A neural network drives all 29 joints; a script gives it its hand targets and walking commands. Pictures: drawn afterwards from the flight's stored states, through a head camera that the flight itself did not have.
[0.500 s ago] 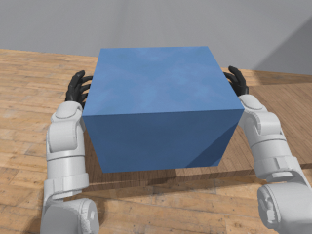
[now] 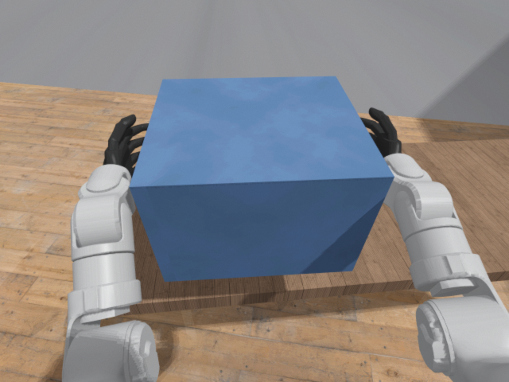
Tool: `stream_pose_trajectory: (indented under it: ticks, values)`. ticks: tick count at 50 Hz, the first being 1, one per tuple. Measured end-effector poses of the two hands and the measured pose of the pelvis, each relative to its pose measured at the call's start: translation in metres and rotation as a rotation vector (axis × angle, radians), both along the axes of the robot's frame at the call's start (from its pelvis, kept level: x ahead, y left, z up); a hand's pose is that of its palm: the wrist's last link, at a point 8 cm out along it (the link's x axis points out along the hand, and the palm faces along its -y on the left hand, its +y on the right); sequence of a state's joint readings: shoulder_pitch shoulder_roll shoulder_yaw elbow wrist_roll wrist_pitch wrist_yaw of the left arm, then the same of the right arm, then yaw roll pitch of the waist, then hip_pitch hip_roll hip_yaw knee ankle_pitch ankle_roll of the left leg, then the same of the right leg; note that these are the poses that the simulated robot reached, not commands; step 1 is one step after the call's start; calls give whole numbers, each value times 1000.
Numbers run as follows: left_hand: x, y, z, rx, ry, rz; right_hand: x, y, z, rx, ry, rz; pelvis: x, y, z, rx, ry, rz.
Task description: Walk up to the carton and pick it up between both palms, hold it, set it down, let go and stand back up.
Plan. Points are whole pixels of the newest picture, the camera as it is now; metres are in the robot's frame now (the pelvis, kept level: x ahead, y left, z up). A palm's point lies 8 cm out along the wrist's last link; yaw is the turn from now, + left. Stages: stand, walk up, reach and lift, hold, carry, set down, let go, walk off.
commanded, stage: hold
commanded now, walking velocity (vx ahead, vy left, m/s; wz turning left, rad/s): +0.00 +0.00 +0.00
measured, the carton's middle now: (255, 172) +0.40 +0.00 +0.16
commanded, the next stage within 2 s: none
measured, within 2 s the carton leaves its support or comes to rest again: neither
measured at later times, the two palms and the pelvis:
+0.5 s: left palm (126, 170) +0.36 +0.19 +0.20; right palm (390, 159) +0.36 -0.20 +0.21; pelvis +0.00 +0.00 +0.00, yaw +0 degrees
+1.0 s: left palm (121, 169) +0.36 +0.20 +0.20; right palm (385, 160) +0.36 -0.19 +0.21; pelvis +0.00 +0.00 +0.00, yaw +0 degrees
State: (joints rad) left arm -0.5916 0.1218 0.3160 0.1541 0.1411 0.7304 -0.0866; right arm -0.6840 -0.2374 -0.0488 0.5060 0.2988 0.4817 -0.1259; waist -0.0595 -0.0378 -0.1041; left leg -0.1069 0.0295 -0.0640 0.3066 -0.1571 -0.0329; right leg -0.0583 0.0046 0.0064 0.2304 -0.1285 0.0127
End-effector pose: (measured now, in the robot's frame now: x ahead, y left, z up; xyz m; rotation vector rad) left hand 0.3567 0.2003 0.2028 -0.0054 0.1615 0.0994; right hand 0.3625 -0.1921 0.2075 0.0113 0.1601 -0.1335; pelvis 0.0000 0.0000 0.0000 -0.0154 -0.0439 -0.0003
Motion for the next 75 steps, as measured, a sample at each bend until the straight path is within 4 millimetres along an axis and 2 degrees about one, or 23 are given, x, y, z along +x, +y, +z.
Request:
stream_pose_trajectory:
  ticks: [11, 22, 43, 63, 75]
  values:
    - [1, -3, -3, 9, -4, -10, -3, -3, -2, 6, -4, -10, 0, 3, 0, -2, 10, -5]
    - [0, -9, -4, 1, 3, -3, -2, -9, -2, -1, 2, -4, -1, -1, 0, -2, 12, -8]
    - [0, 2, 0, 2, -2, 1, -1, 1, 0, 2, -2, -3, -1, 2, 0, -1, 2, 1]
    - [1, -8, -4, 6, 1, 0, -1, -8, -2, -3, 0, -2, 0, -1, 0, -2, 12, -6]
    - [-2, -3, -1, -3, -2, 7, -1, -3, 1, -10, -1, 2, 0, -3, 0, -1, 0, -1]
